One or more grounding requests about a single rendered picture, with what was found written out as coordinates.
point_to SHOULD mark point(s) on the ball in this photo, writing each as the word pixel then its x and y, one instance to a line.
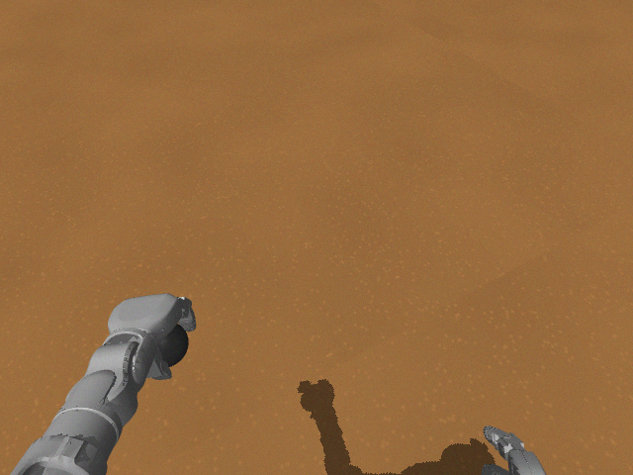
pixel 174 346

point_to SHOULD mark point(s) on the right robot hand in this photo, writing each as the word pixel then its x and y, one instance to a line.
pixel 511 448

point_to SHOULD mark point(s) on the left robot arm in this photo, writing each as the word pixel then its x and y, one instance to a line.
pixel 85 430

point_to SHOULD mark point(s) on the left robot hand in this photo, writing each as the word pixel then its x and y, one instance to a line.
pixel 156 315

